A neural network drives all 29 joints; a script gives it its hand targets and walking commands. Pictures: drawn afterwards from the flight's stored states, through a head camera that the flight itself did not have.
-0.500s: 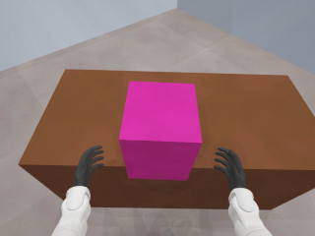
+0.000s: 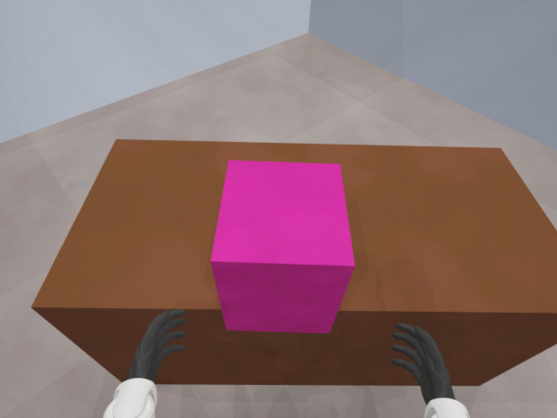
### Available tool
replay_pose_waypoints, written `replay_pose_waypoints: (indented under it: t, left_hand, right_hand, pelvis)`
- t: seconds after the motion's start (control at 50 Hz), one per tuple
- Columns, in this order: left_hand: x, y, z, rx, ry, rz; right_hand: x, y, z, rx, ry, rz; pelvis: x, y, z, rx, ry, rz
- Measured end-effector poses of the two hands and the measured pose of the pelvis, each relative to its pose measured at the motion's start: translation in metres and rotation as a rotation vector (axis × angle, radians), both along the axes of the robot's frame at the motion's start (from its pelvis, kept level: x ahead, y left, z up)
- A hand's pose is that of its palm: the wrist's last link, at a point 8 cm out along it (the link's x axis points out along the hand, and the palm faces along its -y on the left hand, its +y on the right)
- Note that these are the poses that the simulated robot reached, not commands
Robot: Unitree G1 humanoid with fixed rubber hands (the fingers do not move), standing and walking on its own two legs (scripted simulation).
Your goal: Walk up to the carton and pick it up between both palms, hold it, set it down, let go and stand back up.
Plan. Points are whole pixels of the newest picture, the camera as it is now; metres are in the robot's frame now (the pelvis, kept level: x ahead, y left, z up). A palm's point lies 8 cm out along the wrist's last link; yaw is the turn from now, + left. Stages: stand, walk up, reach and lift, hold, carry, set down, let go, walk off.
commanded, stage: set down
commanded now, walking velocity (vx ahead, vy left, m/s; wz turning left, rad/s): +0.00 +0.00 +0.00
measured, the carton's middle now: (281, 250) +0.42 +0.04 -0.06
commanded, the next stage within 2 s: let go in 0.96 s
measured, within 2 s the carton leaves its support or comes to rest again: neither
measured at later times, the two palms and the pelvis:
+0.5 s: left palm (141, 398) +0.17 +0.22 -0.07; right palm (451, 414) +0.17 -0.21 -0.07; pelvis +0.01 -0.01 +0.01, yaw -1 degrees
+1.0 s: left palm (142, 410) +0.15 +0.22 -0.08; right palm out of the picture +0.14 -0.23 -0.07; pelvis -0.01 +0.00 +0.01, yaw -2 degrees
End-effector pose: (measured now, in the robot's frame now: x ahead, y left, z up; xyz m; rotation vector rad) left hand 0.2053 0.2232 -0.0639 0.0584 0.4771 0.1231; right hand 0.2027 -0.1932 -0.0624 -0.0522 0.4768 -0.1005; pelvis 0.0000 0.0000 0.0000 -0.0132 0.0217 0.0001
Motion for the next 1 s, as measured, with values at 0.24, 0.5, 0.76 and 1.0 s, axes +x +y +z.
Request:
replay_pose_waypoints:
  t: [0.24, 0.5, 0.76, 1.0]
  left_hand:
    - [-0.017, 0.001, -0.005, 0.016, 0.116, 0.003]
    - [-0.037, -0.002, -0.008, 0.046, 0.254, -0.025]
    - [-0.043, -0.004, -0.011, 0.057, 0.335, -0.051]
    - [-0.050, -0.005, -0.014, 0.082, 0.385, -0.059]
  right_hand:
    - [-0.006, -0.011, 0.002, -0.030, 0.058, 0.010]
    - [-0.032, -0.020, -0.009, -0.054, 0.169, 0.006]
    - [-0.055, -0.033, -0.006, -0.095, 0.232, -0.013]
    - [-0.066, -0.032, -0.011, -0.089, 0.272, -0.005]
  pelvis:
    - [0.011, -0.006, 0.005, 0.007, -0.050, -0.009]
    - [0.011, -0.007, 0.008, 0.007, -0.082, -0.015]
    - [0.003, -0.004, 0.010, 0.006, -0.096, -0.028]
    - [-0.007, 0.000, 0.009, 0.008, -0.092, -0.034]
